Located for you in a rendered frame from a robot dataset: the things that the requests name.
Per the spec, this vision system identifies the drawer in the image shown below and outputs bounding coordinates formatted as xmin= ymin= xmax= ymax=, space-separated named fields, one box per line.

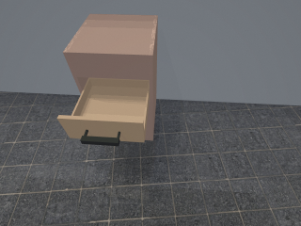
xmin=57 ymin=77 xmax=150 ymax=143

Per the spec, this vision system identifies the cabinet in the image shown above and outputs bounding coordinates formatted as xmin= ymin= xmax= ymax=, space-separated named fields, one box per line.
xmin=63 ymin=13 xmax=158 ymax=141

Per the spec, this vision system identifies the handle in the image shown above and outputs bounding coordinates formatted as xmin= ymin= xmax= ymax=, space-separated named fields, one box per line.
xmin=80 ymin=129 xmax=120 ymax=146

